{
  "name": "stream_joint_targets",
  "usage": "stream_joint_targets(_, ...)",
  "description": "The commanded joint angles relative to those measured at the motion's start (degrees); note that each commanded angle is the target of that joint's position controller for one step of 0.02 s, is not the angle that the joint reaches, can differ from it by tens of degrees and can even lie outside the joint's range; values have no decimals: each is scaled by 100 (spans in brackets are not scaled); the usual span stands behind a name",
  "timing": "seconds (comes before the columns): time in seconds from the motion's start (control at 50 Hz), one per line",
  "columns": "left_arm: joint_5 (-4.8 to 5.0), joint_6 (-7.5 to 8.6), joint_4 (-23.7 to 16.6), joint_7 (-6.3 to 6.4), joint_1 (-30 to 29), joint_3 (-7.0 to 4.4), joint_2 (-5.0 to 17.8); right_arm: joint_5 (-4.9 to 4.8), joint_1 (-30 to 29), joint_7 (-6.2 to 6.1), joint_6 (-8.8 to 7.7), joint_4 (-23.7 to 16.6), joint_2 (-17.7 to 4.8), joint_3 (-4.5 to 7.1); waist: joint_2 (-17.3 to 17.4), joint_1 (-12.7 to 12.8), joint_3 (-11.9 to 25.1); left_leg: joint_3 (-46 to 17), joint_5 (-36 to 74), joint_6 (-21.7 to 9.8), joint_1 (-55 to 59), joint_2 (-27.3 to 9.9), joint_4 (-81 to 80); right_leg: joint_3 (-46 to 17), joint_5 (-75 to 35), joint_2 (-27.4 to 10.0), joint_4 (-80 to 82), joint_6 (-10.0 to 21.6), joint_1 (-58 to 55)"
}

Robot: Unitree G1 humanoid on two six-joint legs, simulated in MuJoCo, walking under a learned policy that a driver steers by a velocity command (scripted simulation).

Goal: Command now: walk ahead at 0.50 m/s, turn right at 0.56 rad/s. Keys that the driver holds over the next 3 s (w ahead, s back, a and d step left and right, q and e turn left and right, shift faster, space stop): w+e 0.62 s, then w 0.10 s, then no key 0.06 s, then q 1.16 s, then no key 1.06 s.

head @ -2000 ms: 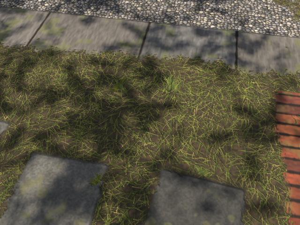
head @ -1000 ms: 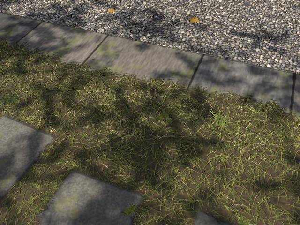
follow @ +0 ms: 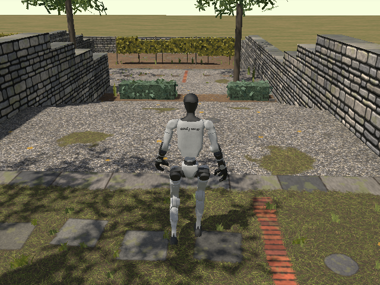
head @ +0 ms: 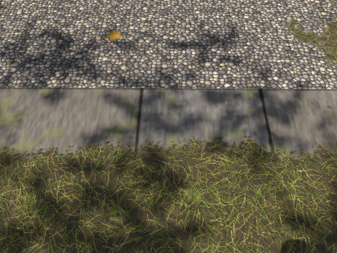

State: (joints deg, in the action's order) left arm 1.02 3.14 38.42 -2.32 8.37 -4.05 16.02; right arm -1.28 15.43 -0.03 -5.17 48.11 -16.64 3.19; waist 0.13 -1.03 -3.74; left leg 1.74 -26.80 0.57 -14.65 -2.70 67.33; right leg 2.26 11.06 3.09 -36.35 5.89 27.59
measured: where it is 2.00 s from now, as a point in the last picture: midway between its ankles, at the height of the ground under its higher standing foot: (203, 218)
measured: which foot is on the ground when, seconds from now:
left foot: up 0.00-0.38, down 0.40-0.88, up 0.90-1.00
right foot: down 0.00-0.40, up 0.42-0.86, down 0.88-1.00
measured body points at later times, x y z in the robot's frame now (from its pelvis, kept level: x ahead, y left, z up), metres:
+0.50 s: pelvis +0.29 +0.03 +0.01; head +0.31 +0.03 +0.46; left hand +0.44 +0.28 -0.10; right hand +0.40 -0.27 -0.07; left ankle +0.39 +0.12 -0.72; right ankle +0.14 -0.06 -0.63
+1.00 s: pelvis +0.49 -0.10 +0.01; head +0.53 -0.13 +0.46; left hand +0.78 +0.03 -0.06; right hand +0.41 -0.37 -0.13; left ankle +0.46 +0.10 -0.64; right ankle +0.53 -0.23 -0.72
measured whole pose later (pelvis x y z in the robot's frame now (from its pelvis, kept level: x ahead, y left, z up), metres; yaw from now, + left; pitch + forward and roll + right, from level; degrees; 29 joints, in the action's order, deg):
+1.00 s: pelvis +0.49 -0.10 +0.01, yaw -24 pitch +2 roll +1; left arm -1.1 2.5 35.1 -1.3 4.3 -1.7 13.7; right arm -1.7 16.6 0.3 -2.3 50.7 -17.3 2.4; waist 0.7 -3.0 -3.5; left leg -2.4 -33.2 3.0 -21.4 -2.6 62.9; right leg 2.9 7.1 -1.3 -30.0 1.8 25.2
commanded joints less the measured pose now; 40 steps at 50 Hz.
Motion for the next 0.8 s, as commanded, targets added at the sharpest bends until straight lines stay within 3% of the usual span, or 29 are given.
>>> stream_joint_targets(0.02,-8,99,-193,59,913,-245,787,34,-565,5,-400,-810,-651,72,0,382,1114,-706,606,-173,-2994,-291,540,-2966,-664,-1662,1910,1255,-3279)
stream_joint_targets(0.04,-56,103,-309,77,623,-175,604,119,-474,-8,-335,-778,-739,130,-55,171,932,-727,794,-140,-2557,-423,196,-2574,-1180,-1476,2039,1179,-2651)
stream_joint_targets(0.06,-88,105,-379,92,515,-165,604,141,-374,9,-250,-788,-732,150,-116,39,852,-720,899,-82,-2295,-445,5,-2457,-1386,-1388,2175,1180,-2282)
stream_joint_targets(0.1,-41,137,-355,142,551,-197,727,207,-339,7,-127,-815,-573,124,-75,-45,719,-591,1056,108,-2173,-415,-478,-2156,-1881,-1288,2301,1227,-1826)
stream_joint_targets(0.16,-8,114,-271,257,763,-247,910,237,-945,-9,-71,-1001,-368,34,-184,112,457,-462,1991,311,-2153,-242,-1729,-1695,-1845,-983,2349,1041,-1406)
stream_joint_targets(0.22,21,52,-193,306,984,-257,947,184,-1573,53,-113,-1133,-257,-29,-431,386,402,-381,3062,316,-1664,84,-3068,-1542,-1195,-733,2202,742,-1213)
stream_joint_targets(0.26,40,28,-115,306,1181,-270,987,115,-1839,96,-149,-1228,-338,-10,-514,504,392,-434,3232,287,-1476,202,-3437,-1805,-868,-844,2085,678,-1319)
stream_joint_targets(0.32,64,-17,-62,333,1267,-258,910,87,-1868,151,-222,-1288,-582,88,-622,441,415,-638,2813,114,-1360,238,-3854,-2360,-564,-1064,1613,575,-1839)
stream_joint_targets(0.36,40,-59,-95,347,1139,-265,894,74,-1506,152,-278,-1221,-693,168,-800,209,475,-574,2352,-69,-890,271,-4014,-2604,-724,-1090,1241,465,-1963)
stream_joint_targets(0.38,23,-69,-139,340,1059,-219,760,101,-1007,122,-305,-1099,-792,248,-787,-62,704,-488,2364,-220,-150,268,-4225,-2505,-1037,-855,767,318,-1863)
stream_joint_targets(0.4,-31,-52,-244,314,997,-99,449,204,-238,80,-334,-1022,-1039,336,-463,-429,1387,-1067,2227,-554,1192,-422,-4088,-2157,-776,-540,-520,105,-1353)
stream_joint_targets(0.42,73,-7,-370,319,1682,10,97,309,530,51,-276,-891,-1525,464,1063,-321,2291,-3353,1197,-1449,3398,-1773,-4320,-1336,1004,282,-2566,-362,623)
stream_joint_targets(0.44,136,19,-378,332,1848,3,435,157,626,99,-229,-817,-1229,409,1763,-294,2315,-4865,-147,-1656,3586,-2236,-4885,-1295,2273,65,-3631,-451,1674)
stream_joint_targets(0.46,148,-12,-341,326,1407,-118,888,110,338,72,-184,-908,-788,291,1052,-406,1510,-4166,-566,-1415,2907,-2036,-5030,-1332,1789,-237,-4055,-492,1993)
stream_joint_targets(0.48,77,-51,-423,326,972,-136,941,139,61,47,-123,-954,-632,232,596,-375,999,-3298,-19,-1212,2167,-1803,-5058,-1078,1358,-448,-4055,-510,1903)
stream_joint_targets(0.5,3,-60,-508,307,718,-145,869,171,-162,42,-91,-917,-515,185,416,-260,591,-2684,640,-1148,1471,-1552,-5206,-1032,1049,-611,-3777,-510,1752)
stream_joint_targets(0.52,5,-84,-537,276,696,-161,782,204,-289,28,-97,-887,-415,143,533,-107,445,-2215,1083,-1081,1057,-1368,-5344,-1030,851,-781,-3555,-491,1513)
stream_joint_targets(0.56,68,-155,-530,231,800,-120,540,178,-349,28,-137,-799,-401,153,675,8,346,-1553,1585,-1085,660,-1188,-5611,-878,701,-892,-3299,-502,1243)
stream_joint_targets(0.62,20,-203,-651,234,539,-67,396,169,-258,24,-188,-613,-643,235,461,9,261,-965,2346,-1227,707,-1284,-5817,-849,274,-971,-2756,-603,1495)
stream_joint_targets(0.72,-4,-68,-735,115,-164,55,175,103,-52,42,-117,-346,-811,237,311,-212,152,-97,2878,-1113,878,-1053,-5869,-562,-977,-827,-969,-554,1134)
stream_joint_targets(0.8,-42,44,-940,-21,-749,78,133,-19,292,29,33,-88,-989,233,405,-342,76,74,4317,-955,1171,-1109,-5392,-149,-1044,-559,122,-430,482)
